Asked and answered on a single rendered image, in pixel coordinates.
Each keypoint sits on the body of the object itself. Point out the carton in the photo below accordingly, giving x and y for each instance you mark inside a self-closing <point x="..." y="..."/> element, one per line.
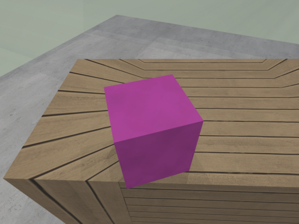
<point x="155" y="128"/>

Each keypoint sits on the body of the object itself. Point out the pedestal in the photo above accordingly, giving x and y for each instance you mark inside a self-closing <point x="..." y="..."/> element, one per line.
<point x="245" y="168"/>

